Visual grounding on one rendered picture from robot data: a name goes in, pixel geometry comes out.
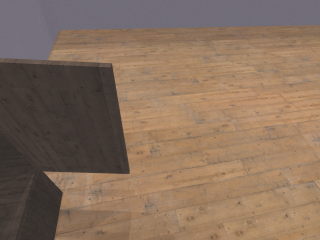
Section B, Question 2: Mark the cupboard door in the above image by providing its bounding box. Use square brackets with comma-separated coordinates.
[0, 58, 130, 174]

